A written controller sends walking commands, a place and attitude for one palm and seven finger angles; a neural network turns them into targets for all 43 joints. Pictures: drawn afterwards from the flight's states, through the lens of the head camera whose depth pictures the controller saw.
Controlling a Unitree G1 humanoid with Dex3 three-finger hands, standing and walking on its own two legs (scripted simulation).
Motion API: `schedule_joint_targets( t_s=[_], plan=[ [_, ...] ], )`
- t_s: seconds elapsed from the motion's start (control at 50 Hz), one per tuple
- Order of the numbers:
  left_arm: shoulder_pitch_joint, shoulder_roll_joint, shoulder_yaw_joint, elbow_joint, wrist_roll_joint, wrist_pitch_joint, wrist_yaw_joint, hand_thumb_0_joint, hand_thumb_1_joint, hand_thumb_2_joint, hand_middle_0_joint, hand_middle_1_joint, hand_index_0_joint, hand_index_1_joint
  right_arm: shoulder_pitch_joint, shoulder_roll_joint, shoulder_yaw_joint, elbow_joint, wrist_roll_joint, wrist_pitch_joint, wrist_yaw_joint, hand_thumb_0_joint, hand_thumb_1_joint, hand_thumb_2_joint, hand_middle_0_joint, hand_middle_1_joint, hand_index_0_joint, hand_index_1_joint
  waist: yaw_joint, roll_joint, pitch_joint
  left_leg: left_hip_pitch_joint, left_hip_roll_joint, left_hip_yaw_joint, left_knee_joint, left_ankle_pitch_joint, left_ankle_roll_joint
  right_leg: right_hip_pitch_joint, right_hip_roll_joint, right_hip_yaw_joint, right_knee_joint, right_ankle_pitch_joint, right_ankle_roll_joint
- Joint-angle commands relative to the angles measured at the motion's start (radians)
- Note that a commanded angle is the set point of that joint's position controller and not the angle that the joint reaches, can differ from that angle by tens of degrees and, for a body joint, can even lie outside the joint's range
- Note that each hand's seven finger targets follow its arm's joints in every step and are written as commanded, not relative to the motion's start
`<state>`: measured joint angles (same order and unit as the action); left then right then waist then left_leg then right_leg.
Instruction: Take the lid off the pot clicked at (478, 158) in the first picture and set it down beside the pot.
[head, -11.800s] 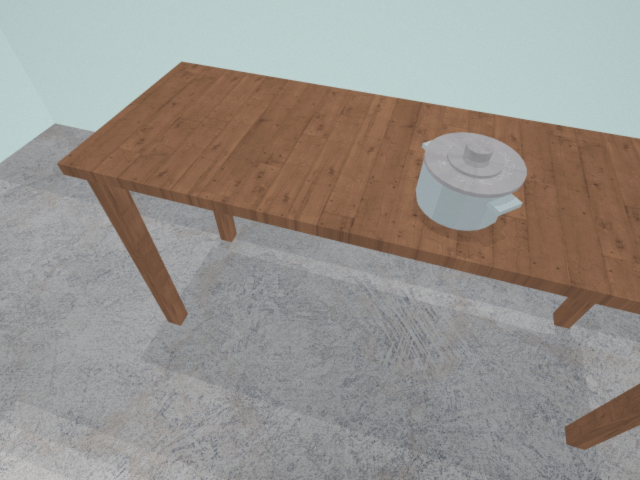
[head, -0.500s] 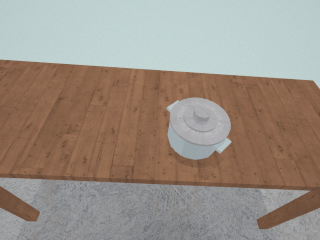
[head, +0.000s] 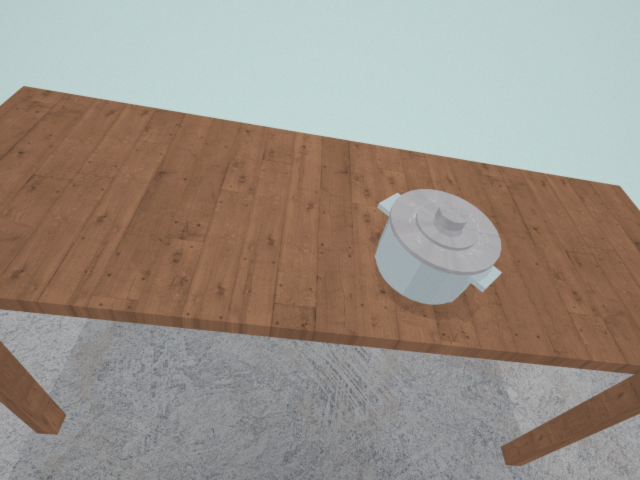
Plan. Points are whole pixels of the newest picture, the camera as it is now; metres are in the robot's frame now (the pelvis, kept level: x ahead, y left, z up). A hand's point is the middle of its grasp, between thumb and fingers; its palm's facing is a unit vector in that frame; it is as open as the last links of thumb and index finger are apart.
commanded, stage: come to a stop and stand still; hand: left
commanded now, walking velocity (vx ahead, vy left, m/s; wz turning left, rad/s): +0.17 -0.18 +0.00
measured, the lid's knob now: (451, 216) +0.48 -0.15 +0.10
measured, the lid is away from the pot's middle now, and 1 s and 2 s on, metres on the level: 0.00 0.00 0.00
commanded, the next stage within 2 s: look again from close up in 0.28 s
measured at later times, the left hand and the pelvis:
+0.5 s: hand out of the picture -0.01 +0.14 -0.15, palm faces +0.03 -0.99 -0.17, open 7.3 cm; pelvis +0.01 -0.01 +0.03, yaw +0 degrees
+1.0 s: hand out of the picture -0.01 +0.16 -0.15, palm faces +0.07 -0.99 -0.14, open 7.3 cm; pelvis -0.01 -0.01 +0.03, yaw +1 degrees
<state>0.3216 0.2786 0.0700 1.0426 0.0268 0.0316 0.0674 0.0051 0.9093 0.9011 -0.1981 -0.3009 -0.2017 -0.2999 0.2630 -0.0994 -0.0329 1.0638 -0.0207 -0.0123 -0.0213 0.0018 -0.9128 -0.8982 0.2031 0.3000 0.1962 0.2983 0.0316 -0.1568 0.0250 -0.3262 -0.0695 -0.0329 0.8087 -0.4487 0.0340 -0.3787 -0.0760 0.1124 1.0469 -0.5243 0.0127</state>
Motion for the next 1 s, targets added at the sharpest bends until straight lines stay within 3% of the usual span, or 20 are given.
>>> schedule_joint_targets(
  t_s=[0.0,0.04,0.06,0.08,0.12,0.18,0.22,0.24,0.28,0.3,0.34,0.36,0.38,0.4,0.44,0.46,0.48,0.56,0.64,0.98],
  plan=[
    [0.005,0.019,-0.008,-0.073,0.013,-0.005,-0.008,0.0,0.9,0.9,-0.2,-0.3,-0.2,-0.3,-0.031,-0.175,-0.021,-0.071,-0.014,-0.028,-0.013,0.0,-0.9,-0.9,0.2,0.3,0.2,0.3,0.033,0.291,0.181,-0.199,0.311,-0.51,-0.631,0.053,0.065,-0.164,0.042,0.048,0.18,0.131,-0.022],
    [0.04,0.008,-0.018,-0.055,0.007,-0.017,-0.019,0.0,0.9,0.9,-0.2,-0.3,-0.2,-0.3,0.001,-0.164,-0.021,-0.04,-0.007,-0.047,-0.017,0.0,-0.9,-0.9,0.2,0.3,0.2,0.3,0.039,0.218,0.092,-0.082,0.3,-0.404,-0.596,0.167,0.098,-0.131,0.044,0.022,0.074,0.14,-0.02],
    [0.056,0.002,-0.024,-0.045,0.006,-0.019,-0.023,0.0,0.9,0.9,-0.2,-0.3,-0.2,-0.3,0.014,-0.157,-0.022,-0.027,-0.003,-0.052,-0.017,0.0,-0.9,-0.9,0.2,0.3,0.2,0.3,0.034,0.23,0.044,-0.029,0.286,-0.36,-0.588,0.196,0.113,-0.107,0.045,0.003,0.015,0.139,-0.019],
    [0.043,-0.006,-0.027,-0.047,0.007,-0.022,-0.027,0.0,0.9,0.9,-0.2,-0.3,-0.2,-0.3,0.015,-0.147,-0.02,-0.024,0.0,-0.056,-0.019,0.0,-0.9,-0.9,0.2,0.3,0.2,0.3,0.029,0.243,0.064,-0.039,0.288,-0.345,-0.579,0.263,0.138,-0.083,0.04,-0.01,-0.054,0.118,-0.023],
    [0.055,-0.027,-0.039,-0.045,0.004,-0.027,-0.03,0.0,0.9,0.9,-0.2,-0.3,-0.2,-0.3,0.04,-0.145,-0.019,0.002,0.0,-0.051,-0.017,0.0,-0.9,-0.9,0.2,0.3,0.2,0.3,0.022,0.225,-0.004,0.018,0.275,-0.289,-0.563,0.301,0.136,0.007,0.043,-0.055,-0.239,0.109,-0.029],
    [0.094,-0.043,-0.046,-0.016,-0.003,-0.05,-0.033,0.0,0.9,0.9,-0.2,-0.3,-0.2,-0.3,0.056,-0.145,-0.017,0.025,0.008,-0.041,-0.017,0.0,-0.9,-0.9,0.2,0.3,0.2,0.3,0.015,0.16,0.002,0.004,0.244,-0.254,-0.483,0.311,0.093,0.179,0.05,-0.076,-0.626,0.275,-0.032],
    [0.087,-0.025,-0.049,0.01,-0.011,-0.063,-0.025,0.0,0.9,0.9,-0.2,-0.3,-0.2,-0.3,0.094,-0.116,-0.01,0.051,0.018,-0.035,-0.01,0.0,-0.9,-0.9,0.2,0.3,0.2,0.3,-0.022,0.081,-0.012,-0.034,0.164,-0.181,-0.461,0.227,0.022,0.262,-0.018,0.023,-0.689,0.411,-0.061],
    [0.07,-0.027,-0.054,0.012,-0.011,-0.065,-0.025,0.0,0.9,0.9,-0.2,-0.3,-0.2,-0.3,0.102,-0.101,-0.003,0.065,0.019,-0.032,-0.007,0.0,-0.9,-0.9,0.2,0.3,0.2,0.3,-0.034,0.076,0.013,-0.001,0.131,-0.146,-0.461,0.193,0.009,0.199,-0.042,0.032,-0.699,0.375,-0.071],
    [0.077,-0.033,-0.057,0.015,-0.01,-0.064,-0.028,0.0,0.9,0.9,-0.2,-0.3,-0.2,-0.3,0.107,-0.089,0.0,0.08,0.018,-0.038,-0.002,0.0,-0.9,-0.9,0.2,0.3,0.2,0.3,-0.036,0.201,-0.007,0.075,0.134,-0.158,-0.471,0.313,0.013,0.177,-0.023,-0.005,-0.669,0.435,-0.061],
    [0.083,-0.044,-0.059,0.029,-0.012,-0.075,-0.023,0.0,0.9,0.9,-0.2,-0.3,-0.2,-0.3,0.103,-0.091,0.004,0.089,0.016,-0.038,-0.005,0.0,-0.9,-0.9,0.2,0.3,0.2,0.3,-0.037,0.131,-0.054,0.111,0.145,-0.137,-0.431,0.439,0.011,0.221,-0.018,-0.005,-0.656,0.542,-0.058],
    [0.091,-0.052,-0.064,0.037,-0.018,-0.086,-0.02,0.0,0.9,0.9,-0.2,-0.3,-0.2,-0.3,0.109,-0.101,0.004,0.099,0.022,-0.039,-0.009,0.0,-0.9,-0.9,0.2,0.3,0.2,0.3,-0.042,0.1,-0.092,0.168,0.15,-0.117,-0.42,0.527,0.004,0.258,-0.04,-0.019,-0.661,0.661,-0.054],
    [0.069,-0.026,-0.059,0.063,-0.001,-0.074,0.015,0.0,0.9,0.9,-0.2,-0.3,-0.2,-0.3,0.037,-0.169,0.006,0.019,0.017,-0.023,-0.014,0.0,-0.9,-0.9,0.2,0.3,0.2,0.3,-0.03,0.216,0.046,0.085,0.163,-0.048,-0.287,0.467,-0.021,0.153,-0.016,-0.028,-0.664,0.521,-0.039],
    [0.068,-0.023,-0.055,0.037,-0.011,-0.063,0.005,0.0,0.9,0.9,-0.2,-0.3,-0.2,-0.3,0.011,-0.107,0.02,0.005,0.022,-0.014,-0.019,0.0,-0.9,-0.9,0.2,0.3,0.2,0.3,-0.017,0.185,0.023,0.063,0.124,-0.068,-0.289,0.433,-0.026,0.178,-0.036,-0.022,-0.659,0.645,-0.061],
    [0.077,-0.033,-0.064,0.031,-0.018,-0.067,0.001,0.0,0.9,0.9,-0.2,-0.3,-0.2,-0.3,0.035,-0.085,0.02,0.007,0.014,-0.021,-0.022,0.0,-0.9,-0.9,0.2,0.3,0.2,0.3,-0.036,0.191,0.004,0.079,0.125,-0.078,-0.307,0.372,-0.012,0.168,-0.06,-0.011,-0.644,0.634,-0.076],
    [0.097,-0.052,-0.066,0.038,-0.022,-0.08,-0.002,0.0,0.9,0.9,-0.2,-0.3,-0.2,-0.3,0.071,-0.108,0.018,0.003,0.011,-0.021,-0.022,0.0,-0.9,-0.9,0.2,0.3,0.2,0.3,-0.041,0.082,-0.066,0.085,0.127,-0.085,-0.282,0.35,0.006,0.217,-0.048,0.002,-0.644,0.608,-0.09],
    [0.1,-0.057,-0.064,0.038,-0.02,-0.084,-0.002,0.0,0.9,0.9,-0.2,-0.3,-0.2,-0.3,0.074,-0.111,0.014,0.007,0.012,-0.022,-0.022,0.0,-0.9,-0.9,0.2,0.3,0.2,0.3,-0.045,0.071,-0.094,0.1,0.126,-0.079,-0.276,0.363,0.007,0.237,-0.053,0.007,-0.638,0.655,-0.091],
    [0.08,-0.05,-0.063,0.027,-0.02,-0.082,-0.006,0.0,0.9,0.9,-0.2,-0.3,-0.2,-0.3,0.079,-0.112,0.016,0.004,0.015,-0.022,-0.023,0.0,-0.9,-0.9,0.2,0.3,0.2,0.3,-0.048,0.12,-0.097,0.117,0.129,-0.081,-0.288,0.386,0.007,0.235,-0.057,-0.007,-0.62,0.671,-0.096],
    [0.109,-0.057,-0.059,0.029,-0.017,-0.087,-0.003,0.0,0.9,0.9,-0.2,-0.3,-0.2,-0.3,0.064,-0.108,0.014,0.005,0.017,-0.019,-0.025,0.0,-0.9,-0.9,0.2,0.3,0.2,0.3,-0.045,0.09,-0.045,0.095,0.123,-0.075,-0.283,0.38,0.001,0.245,-0.057,0.004,-0.622,0.788,-0.082],
    [0.11,-0.06,-0.059,0.014,-0.015,-0.078,-0.007,0.0,0.9,0.9,-0.2,-0.3,-0.2,-0.3,0.04,-0.105,0.017,-0.002,0.017,-0.014,-0.023,0.0,-0.9,-0.9,0.2,0.3,0.2,0.3,-0.035,0.132,0.036,0.082,0.128,-0.09,-0.31,0.364,0.0,0.187,-0.043,0.012,-0.665,0.592,-0.076],
    [0.093,-0.022,-0.059,-0.048,-0.012,-0.058,-0.023,0.0,0.9,0.9,-0.2,-0.3,-0.2,-0.3,0.025,-0.146,0.027,-0.033,0.014,-0.02,-0.013,0.0,-0.9,-0.9,0.2,0.3,0.2,0.3,-0.018,0.166,0.06,0.052,0.144,-0.151,-0.417,0.277,0.014,0.179,-0.01,-0.009,-0.715,0.276,-0.072]
  ],
)
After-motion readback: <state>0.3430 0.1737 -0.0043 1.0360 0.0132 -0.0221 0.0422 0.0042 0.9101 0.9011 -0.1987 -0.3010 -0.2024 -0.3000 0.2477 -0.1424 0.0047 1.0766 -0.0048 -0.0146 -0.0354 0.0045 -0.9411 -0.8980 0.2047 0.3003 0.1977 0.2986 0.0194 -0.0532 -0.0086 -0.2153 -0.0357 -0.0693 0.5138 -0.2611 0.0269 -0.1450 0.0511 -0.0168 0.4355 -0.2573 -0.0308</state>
